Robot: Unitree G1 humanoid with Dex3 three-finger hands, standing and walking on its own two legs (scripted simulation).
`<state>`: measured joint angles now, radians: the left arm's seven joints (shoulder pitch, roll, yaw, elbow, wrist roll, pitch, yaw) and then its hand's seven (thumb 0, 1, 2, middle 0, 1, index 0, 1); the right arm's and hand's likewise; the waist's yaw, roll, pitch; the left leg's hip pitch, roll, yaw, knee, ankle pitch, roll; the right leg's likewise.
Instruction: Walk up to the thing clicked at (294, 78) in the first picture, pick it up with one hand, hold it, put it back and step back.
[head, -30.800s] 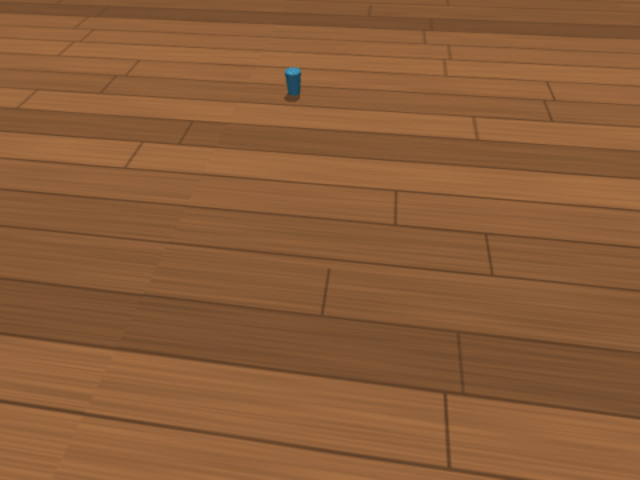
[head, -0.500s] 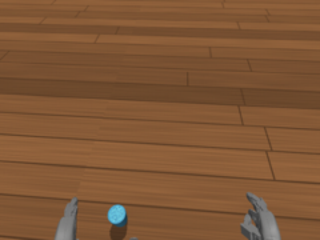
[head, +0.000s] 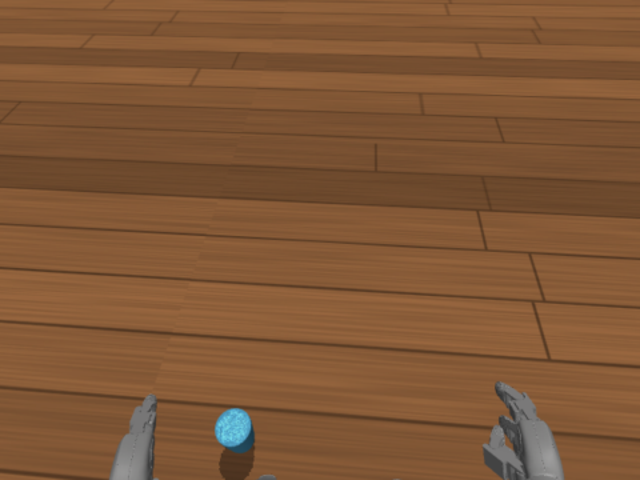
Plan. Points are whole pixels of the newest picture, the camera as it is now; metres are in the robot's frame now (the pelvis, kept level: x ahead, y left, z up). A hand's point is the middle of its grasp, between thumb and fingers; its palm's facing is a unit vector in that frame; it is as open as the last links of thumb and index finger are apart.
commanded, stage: home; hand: left
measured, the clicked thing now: (237, 433) +0.35 +0.24 -0.66
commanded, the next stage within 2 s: stand in 0.64 s
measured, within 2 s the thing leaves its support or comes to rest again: neither
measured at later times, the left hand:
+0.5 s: hand (181, 463) +0.17 +0.19 -0.06, palm faces +0.09 -0.95 -0.28, open 17.6 cm
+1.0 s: hand (181, 467) +0.17 +0.19 -0.06, palm faces +0.10 -0.95 -0.28, open 14.2 cm
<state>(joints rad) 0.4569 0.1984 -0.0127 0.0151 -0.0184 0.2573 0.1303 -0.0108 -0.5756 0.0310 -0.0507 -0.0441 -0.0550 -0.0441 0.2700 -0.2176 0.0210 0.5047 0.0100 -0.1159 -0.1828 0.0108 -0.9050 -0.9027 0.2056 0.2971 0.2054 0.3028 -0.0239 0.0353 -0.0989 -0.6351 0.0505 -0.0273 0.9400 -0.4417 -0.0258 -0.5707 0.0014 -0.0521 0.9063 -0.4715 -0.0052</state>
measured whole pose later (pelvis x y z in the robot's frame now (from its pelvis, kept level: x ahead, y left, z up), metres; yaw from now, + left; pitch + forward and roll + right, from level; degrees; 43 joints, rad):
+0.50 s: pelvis +0.00 +0.01 +0.00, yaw +0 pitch +8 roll -2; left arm 0.45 0.20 -0.01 0.02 -0.01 0.26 0.14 -0.01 -0.56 0.04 -0.05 -0.05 -0.06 -0.04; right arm 0.28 -0.21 0.02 0.51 0.01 -0.12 -0.18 0.01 -0.90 -0.90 0.21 0.30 0.21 0.30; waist -0.02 0.04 -0.10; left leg -0.63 0.05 -0.02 0.94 -0.45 -0.02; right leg -0.56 0.00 -0.04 0.90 -0.47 0.00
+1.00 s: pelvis +0.00 +0.01 +0.00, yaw +0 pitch +8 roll -2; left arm 0.45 0.20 -0.02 0.02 -0.01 0.26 0.14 -0.01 -0.13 0.46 -0.17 -0.23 -0.17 -0.23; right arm 0.27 -0.21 0.02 0.51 0.00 -0.12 -0.18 0.01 -0.90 -0.90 0.21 0.30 0.21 0.30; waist -0.02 0.03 -0.10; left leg -0.63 0.05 -0.02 0.94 -0.44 -0.02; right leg -0.56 0.00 -0.05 0.90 -0.47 0.00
